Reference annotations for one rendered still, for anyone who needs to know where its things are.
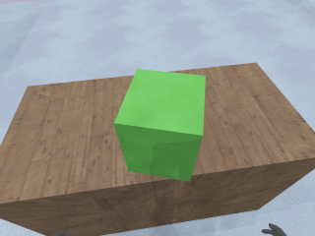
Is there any carton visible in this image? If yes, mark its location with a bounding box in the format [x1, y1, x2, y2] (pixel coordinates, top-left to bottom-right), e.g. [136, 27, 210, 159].
[113, 69, 206, 182]

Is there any pedestal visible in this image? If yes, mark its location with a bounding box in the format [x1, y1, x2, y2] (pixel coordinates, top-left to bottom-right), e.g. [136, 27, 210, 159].
[0, 62, 315, 236]

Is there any right robot hand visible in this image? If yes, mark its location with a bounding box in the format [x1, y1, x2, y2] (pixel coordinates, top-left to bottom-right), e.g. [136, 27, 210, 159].
[261, 223, 287, 236]

